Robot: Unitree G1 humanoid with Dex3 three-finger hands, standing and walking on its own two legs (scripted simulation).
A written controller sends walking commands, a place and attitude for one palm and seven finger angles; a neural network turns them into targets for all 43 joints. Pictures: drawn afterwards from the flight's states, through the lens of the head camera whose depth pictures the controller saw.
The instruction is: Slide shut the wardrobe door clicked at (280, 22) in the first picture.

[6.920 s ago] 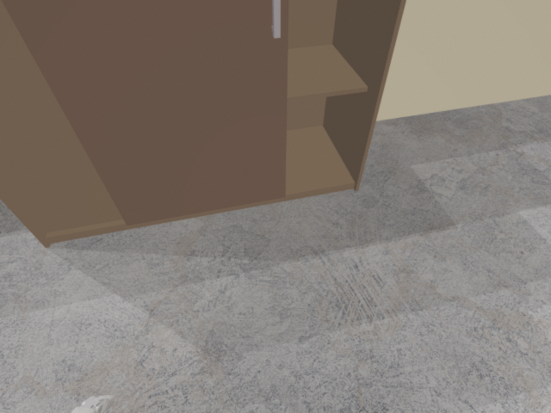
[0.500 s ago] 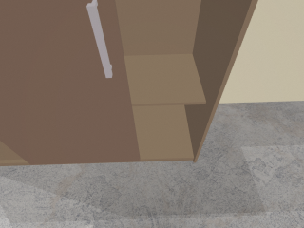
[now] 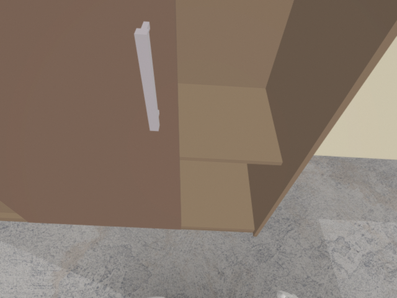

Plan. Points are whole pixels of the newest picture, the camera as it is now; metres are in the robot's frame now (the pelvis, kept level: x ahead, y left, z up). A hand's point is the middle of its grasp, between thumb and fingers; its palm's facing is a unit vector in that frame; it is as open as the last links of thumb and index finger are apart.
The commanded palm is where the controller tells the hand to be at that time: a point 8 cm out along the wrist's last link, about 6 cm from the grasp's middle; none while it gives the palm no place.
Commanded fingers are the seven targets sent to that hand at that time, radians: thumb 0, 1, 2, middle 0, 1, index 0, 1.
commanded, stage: come to a stop and stand still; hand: left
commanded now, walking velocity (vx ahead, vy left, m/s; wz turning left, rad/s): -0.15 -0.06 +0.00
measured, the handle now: (150, 82) +0.47 +0.16 +0.17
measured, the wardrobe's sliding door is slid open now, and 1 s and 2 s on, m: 0.37 0.37 0.37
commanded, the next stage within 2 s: look again from close up in 1.78 s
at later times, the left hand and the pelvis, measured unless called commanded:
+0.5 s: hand out of the picture -0.01 +0.14 -0.15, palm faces +0.08 -0.97 -0.24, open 7.3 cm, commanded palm none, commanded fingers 0.00 0.90 0.90 -0.20 -0.30 -0.20 -0.30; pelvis -0.03 -0.05 +0.01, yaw +1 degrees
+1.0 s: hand out of the picture -0.01 +0.18 -0.17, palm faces +0.01 -0.97 -0.23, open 7.4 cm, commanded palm none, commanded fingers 0.00 0.90 0.90 -0.20 -0.30 -0.20 -0.30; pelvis -0.03 +0.00 +0.00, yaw -1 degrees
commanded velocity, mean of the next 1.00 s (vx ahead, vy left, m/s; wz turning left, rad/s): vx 0.03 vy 0.05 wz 0.00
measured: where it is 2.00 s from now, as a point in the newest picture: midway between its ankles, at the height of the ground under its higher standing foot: outside the picture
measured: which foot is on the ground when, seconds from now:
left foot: down 0.00-0.22, up 0.24-0.54, down 0.56-1.00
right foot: up 0.00-0.20, down 0.22-1.00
